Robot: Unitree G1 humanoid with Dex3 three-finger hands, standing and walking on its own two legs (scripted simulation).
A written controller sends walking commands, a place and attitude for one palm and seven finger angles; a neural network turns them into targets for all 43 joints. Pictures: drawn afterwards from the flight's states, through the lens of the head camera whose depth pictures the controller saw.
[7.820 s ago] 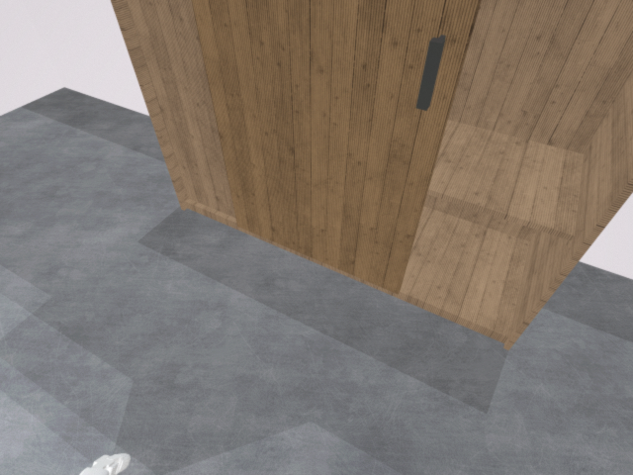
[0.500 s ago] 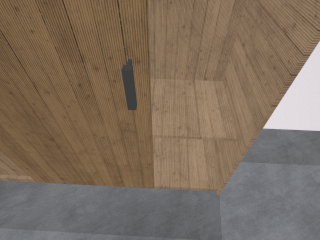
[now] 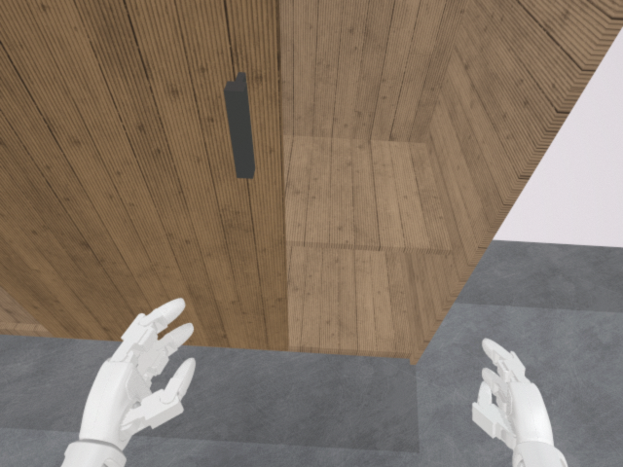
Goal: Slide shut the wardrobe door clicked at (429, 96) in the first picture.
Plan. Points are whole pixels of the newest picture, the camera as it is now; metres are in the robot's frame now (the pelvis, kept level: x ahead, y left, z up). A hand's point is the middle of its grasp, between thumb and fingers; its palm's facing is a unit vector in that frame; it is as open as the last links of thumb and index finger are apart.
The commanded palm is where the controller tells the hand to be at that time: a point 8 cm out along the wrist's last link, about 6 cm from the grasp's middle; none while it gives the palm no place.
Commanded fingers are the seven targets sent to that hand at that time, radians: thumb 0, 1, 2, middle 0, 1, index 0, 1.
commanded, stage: raise the hand with hooked fingers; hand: left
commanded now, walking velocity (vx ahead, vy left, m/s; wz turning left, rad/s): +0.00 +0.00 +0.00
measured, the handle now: (243, 126) +0.54 +0.14 +0.16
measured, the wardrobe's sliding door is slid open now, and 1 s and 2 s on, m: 0.40 0.40 0.40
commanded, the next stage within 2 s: move the hooked fingers beside the handle in 1.70 s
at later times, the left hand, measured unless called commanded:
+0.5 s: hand (87, 349) +0.22 +0.25 +0.09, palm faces +0.08 -1.00 -0.05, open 11.5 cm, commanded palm +0.19 +0.30 +0.09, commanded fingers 0.00 -0.17 0.44 -0.28 -0.99 -0.28 -0.99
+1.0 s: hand (13, 293) +0.25 +0.31 +0.15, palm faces +0.08 -0.99 -0.08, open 13.8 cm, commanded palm +0.21 +0.35 +0.16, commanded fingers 0.00 -0.50 0.30 -0.30 -1.20 -0.30 -1.20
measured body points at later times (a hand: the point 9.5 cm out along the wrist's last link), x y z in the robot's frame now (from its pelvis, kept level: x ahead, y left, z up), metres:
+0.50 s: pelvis -0.01 +0.03 +0.01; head +0.00 +0.03 +0.46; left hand +0.21 +0.31 +0.10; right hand +0.12 -0.21 -0.08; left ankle +0.02 +0.13 -0.70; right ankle -0.01 -0.08 -0.70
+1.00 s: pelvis +0.00 +0.04 +0.03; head -0.01 +0.03 +0.48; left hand +0.23 +0.36 +0.16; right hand +0.20 -0.17 -0.03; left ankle +0.02 +0.13 -0.70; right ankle -0.01 -0.08 -0.70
